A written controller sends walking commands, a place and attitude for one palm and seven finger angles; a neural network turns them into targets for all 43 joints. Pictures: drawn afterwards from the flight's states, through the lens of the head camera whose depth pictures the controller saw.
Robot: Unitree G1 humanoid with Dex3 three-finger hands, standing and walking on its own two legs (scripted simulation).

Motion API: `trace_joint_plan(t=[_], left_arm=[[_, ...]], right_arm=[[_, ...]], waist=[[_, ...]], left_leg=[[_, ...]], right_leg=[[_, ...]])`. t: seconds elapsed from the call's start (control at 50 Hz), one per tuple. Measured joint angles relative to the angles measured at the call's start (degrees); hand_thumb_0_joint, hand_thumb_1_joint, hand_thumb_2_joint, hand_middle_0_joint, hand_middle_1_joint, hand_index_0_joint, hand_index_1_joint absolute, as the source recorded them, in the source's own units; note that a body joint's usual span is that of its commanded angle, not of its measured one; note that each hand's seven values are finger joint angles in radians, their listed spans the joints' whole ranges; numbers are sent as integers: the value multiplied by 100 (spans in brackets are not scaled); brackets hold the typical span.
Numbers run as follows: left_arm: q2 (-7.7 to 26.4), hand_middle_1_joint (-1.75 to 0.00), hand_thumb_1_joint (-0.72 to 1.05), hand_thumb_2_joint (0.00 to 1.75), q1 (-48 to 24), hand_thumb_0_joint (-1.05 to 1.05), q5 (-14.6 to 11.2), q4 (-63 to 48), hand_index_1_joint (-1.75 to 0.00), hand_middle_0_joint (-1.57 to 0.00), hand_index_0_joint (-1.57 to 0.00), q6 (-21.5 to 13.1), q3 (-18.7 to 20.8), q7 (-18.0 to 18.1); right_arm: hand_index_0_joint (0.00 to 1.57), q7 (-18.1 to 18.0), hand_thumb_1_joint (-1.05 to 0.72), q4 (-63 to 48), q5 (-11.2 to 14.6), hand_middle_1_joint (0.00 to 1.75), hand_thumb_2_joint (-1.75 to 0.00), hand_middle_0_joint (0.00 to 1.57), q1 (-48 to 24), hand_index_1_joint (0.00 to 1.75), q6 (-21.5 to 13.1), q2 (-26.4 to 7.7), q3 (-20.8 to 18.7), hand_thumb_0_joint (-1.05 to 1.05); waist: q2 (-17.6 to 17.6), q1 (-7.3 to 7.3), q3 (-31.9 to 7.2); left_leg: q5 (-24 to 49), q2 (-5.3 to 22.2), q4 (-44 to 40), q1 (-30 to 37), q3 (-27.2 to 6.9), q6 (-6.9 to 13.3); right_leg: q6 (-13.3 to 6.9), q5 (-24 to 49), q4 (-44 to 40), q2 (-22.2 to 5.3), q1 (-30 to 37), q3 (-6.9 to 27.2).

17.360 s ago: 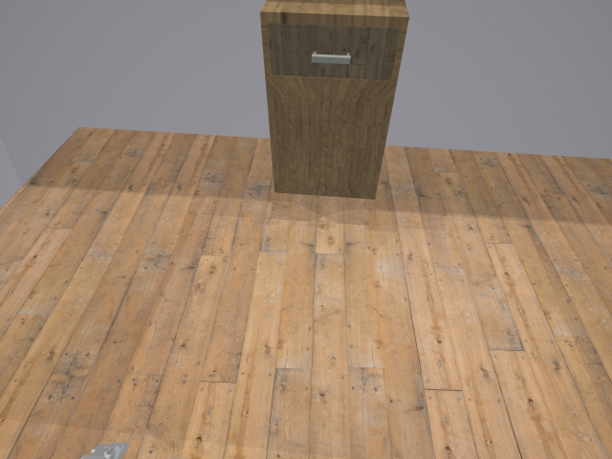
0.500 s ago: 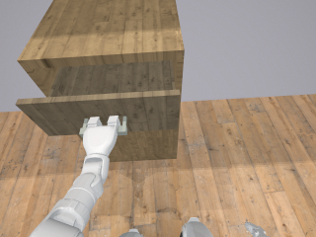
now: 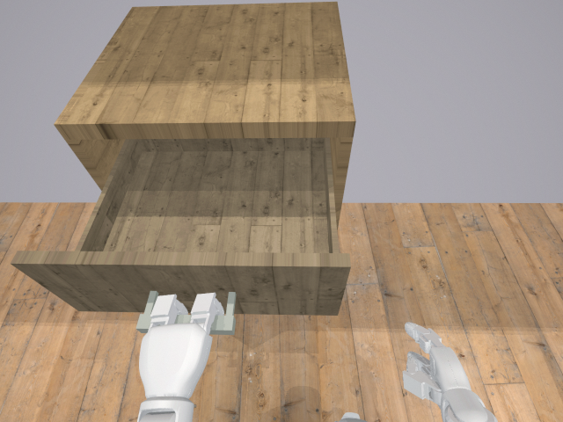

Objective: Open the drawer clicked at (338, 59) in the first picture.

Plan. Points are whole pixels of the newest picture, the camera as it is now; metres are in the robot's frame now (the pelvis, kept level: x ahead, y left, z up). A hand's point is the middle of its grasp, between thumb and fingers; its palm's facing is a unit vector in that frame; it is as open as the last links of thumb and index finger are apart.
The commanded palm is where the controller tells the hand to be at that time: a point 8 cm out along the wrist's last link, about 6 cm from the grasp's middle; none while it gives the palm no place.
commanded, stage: pull the drawer open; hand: left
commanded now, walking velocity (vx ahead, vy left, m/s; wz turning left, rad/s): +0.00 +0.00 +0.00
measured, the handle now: (189, 311) +0.27 +0.17 -0.02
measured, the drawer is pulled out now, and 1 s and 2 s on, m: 0.24 0.30 0.30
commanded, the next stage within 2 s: open the thumb to release the handle in 0.52 s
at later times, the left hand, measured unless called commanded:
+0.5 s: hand (184, 405) +0.15 +0.15 -0.04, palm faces +0.02 -0.15 -0.99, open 6.3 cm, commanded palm +0.10 +0.16 +0.01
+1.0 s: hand (179, 398) +0.16 +0.16 -0.04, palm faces +0.02 -0.10 -0.99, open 9.7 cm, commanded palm +0.13 +0.16 +0.01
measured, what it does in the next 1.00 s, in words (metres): stands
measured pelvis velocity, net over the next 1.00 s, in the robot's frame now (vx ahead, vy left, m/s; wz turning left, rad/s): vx -0.05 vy -0.02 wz -0.01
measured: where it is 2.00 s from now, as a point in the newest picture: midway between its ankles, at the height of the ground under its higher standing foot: outside the picture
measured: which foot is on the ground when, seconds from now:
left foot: down 0.00-1.00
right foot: down 0.00-1.00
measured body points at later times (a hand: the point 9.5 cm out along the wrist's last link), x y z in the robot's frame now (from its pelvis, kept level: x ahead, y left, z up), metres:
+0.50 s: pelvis -0.02 -0.01 -0.03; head +0.03 -0.04 +0.42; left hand +0.15 +0.16 +0.02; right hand +0.19 -0.21 -0.13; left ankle -0.06 +0.13 -0.68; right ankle +0.02 -0.11 -0.68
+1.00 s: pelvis -0.05 -0.02 -0.01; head +0.00 -0.05 +0.44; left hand +0.16 +0.16 +0.02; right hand +0.16 -0.24 -0.11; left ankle -0.06 +0.13 -0.68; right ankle +0.02 -0.11 -0.68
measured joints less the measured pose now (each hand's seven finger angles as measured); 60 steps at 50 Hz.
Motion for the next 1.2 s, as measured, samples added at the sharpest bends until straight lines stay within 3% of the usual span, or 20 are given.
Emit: trace_joint_plan(t=[0.2, 0.3, 0.38, 0.62, 0.66, 0.76, 0.9, 1.1, 1.2], left_arm=[[18, -134, 71, 75, 1114, 7, 103, -872, -127, -24, -36, -493, 145, -93], [88, -134, 71, 74, 1697, 7, 112, -1308, -126, -24, -35, -759, 295, -99], [186, -132, 71, 76, 1629, 5, 111, -1333, -124, -24, -32, -918, 434, -30], [238, -131, 69, 80, 1128, 4, -142, -911, -130, -28, -32, -522, 413, 11], [252, -131, 69, 80, 935, 4, -88, -699, -130, -30, -32, -407, 375, 97], [231, -131, 68, 80, 440, 2, -136, -228, -132, -34, -36, -161, 354, 220], [181, -129, 42, 69, 117, 1, -236, 69, -130, -35, -37, 85, 259, 123], [172, -123, -18, 44, 57, 0, -148, 170, -124, -31, -34, -30, 195, 84], [159, -121, -37, 35, 112, 0, -110, 111, -122, -30, -32, -37, 154, 110]], right_arm=[[20, 207, -91, -284, -103, 29, -90, 20, -129, 30, -177, 188, 261, 1], [20, 272, -90, -345, -208, 29, -90, 20, -8, 30, -244, 210, 331, 1], [20, 222, -90, -303, -298, 30, -90, 20, 99, 30, -273, 171, 294, 1], [20, -79, -90, -1, -195, 29, -90, 20, 419, 30, -133, -44, 67, 1], [20, -144, -90, 53, -195, 29, -90, 20, 423, 30, -131, -81, 36, 1], [20, -310, -90, 229, -144, 29, -90, 20, 345, 30, -145, -139, -55, 1], [20, -451, -90, 268, -64, 29, -90, 20, 216, 30, -143, -156, -34, 1], [20, -466, -90, 219, -64, 29, -90, 20, 56, 30, -204, -37, 48, 1], [20, -423, -90, 194, -74, 29, -90, 20, 13, 30, -194, 17, 79, 1]], waist=[[-54, 185, -59], [-73, 222, -104], [-66, 190, -136], [69, -36, -1], [85, -76, 27], [85, -70, 105], [64, -28, 164], [10, 94, 129], [6, 129, 125]], left_leg=[[-200, -10, 356, -141, -62, -32], [-323, -48, 596, -321, -136, -57], [-400, -53, 828, -553, -107, -90], [-175, -89, 720, -501, -87, -107], [-103, -101, 654, -479, -120, -112], [58, -117, 502, -417, -178, -122], [234, -148, 250, -236, -237, -118], [234, -167, 219, -177, -271, -127], [184, -170, 272, -187, -274, -117]], right_leg=[[-28, -176, 369, 63, -196, 66], [-47, -230, 633, 139, -450, 165], [-60, -274, 886, 151, -719, 208], [-85, -68, 800, 123, -672, 237], [-91, -9, 722, 105, -627, 208], [-105, 140, 536, 81, -520, 155], [-111, 284, 277, 42, -299, 105], [-104, 267, 245, 20, -224, 78], [-94, 223, 290, 17, -231, 75]])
